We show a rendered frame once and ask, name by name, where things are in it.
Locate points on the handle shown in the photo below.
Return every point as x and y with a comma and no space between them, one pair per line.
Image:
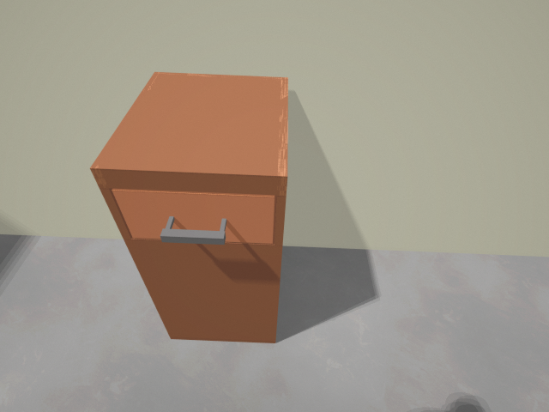
193,236

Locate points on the cabinet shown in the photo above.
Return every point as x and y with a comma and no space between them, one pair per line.
205,133

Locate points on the drawer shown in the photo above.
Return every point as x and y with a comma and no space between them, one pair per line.
249,217

